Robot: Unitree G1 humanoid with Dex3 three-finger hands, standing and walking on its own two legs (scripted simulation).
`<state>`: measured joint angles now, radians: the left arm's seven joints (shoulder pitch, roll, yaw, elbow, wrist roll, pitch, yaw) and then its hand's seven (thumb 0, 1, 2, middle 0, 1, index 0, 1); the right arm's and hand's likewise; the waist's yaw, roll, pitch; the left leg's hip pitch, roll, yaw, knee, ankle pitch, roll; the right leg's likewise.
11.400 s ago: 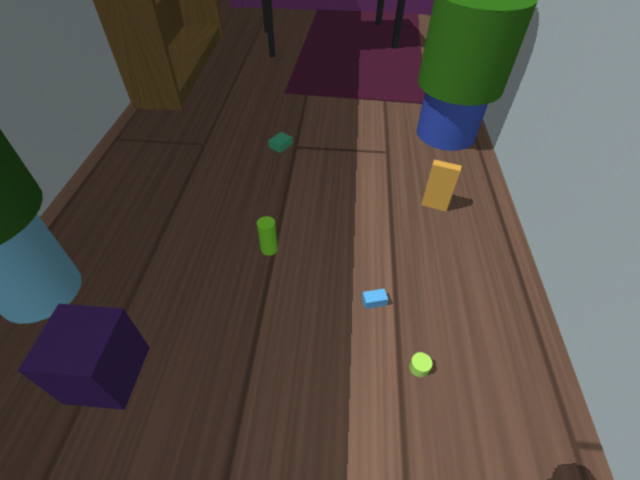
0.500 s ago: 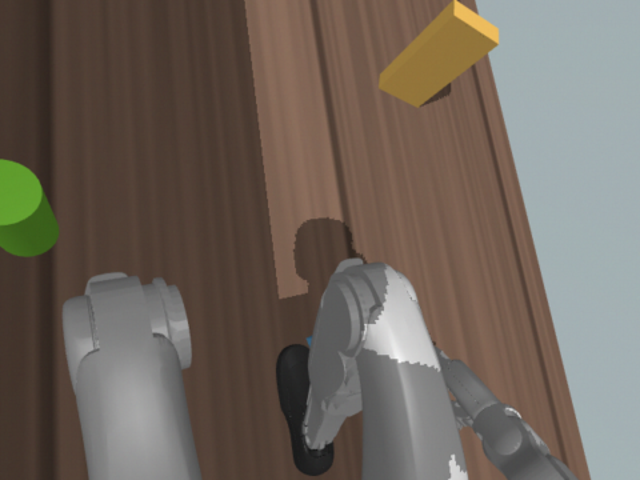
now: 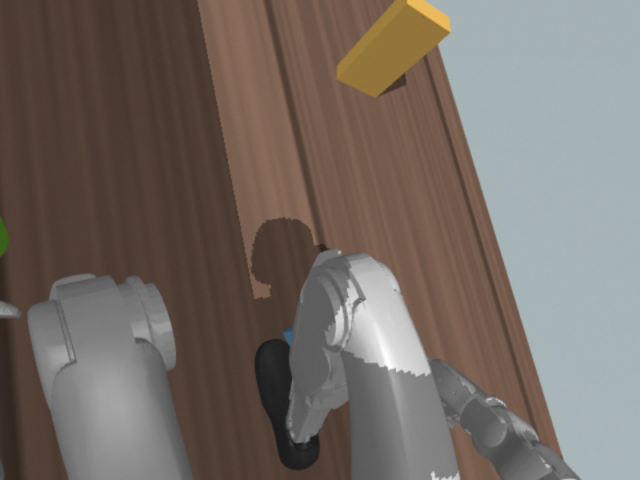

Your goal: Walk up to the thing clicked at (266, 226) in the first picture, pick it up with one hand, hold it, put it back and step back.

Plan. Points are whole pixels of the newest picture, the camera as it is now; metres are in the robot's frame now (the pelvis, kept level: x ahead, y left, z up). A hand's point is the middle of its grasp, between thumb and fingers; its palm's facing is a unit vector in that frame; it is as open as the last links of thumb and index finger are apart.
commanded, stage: close in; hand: left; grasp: from the side
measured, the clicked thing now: out of the picture +0.42 +0.31 -0.20
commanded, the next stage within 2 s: rest palm in 0.12 s
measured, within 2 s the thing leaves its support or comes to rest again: leaves its support in 1.18 s
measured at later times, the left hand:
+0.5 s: hand out of the picture +0.40 +0.30 -0.17, palm faces +0.38 -0.93 +0.02, open 15.1 cm
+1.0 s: hand out of the picture +0.42 +0.30 -0.17, palm faces +0.40 -0.92 +0.01, open 9.7 cm
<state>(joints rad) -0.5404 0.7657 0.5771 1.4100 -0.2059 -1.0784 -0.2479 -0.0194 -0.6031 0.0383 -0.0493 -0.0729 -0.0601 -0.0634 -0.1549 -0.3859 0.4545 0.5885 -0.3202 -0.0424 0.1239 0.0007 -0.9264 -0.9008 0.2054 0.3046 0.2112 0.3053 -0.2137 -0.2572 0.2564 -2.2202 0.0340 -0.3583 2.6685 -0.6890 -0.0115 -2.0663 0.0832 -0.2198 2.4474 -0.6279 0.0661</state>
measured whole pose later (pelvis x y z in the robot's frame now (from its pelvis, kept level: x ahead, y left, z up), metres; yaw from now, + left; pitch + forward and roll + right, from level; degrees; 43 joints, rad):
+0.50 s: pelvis +0.00 +0.00 +0.00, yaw -1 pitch +10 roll -17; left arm -0.56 0.78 0.51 1.42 -0.14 -1.13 -0.07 -0.02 -0.26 0.28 -0.22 -0.22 -0.22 -0.22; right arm -0.19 -0.37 0.50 0.56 -0.36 0.00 0.14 0.00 -0.89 -0.90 0.20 0.30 0.21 0.30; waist -0.22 -0.29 0.29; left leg -2.21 0.03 -0.39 2.68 -0.70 -0.01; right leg -2.04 0.09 -0.24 2.43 -0.63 0.07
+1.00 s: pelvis +0.00 +0.01 +0.00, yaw -2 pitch +10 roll -18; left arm -0.60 0.83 0.51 1.45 -0.13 -1.13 -0.01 -0.01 -0.12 0.74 -0.66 -0.86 -0.68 -0.87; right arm -0.19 -0.37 0.52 0.55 -0.36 0.02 0.14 0.00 -0.87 -0.89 0.20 0.30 0.21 0.30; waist -0.23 -0.29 0.31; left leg -2.21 0.04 -0.41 2.68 -0.71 -0.01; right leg -2.04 0.10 -0.25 2.42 -0.62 0.08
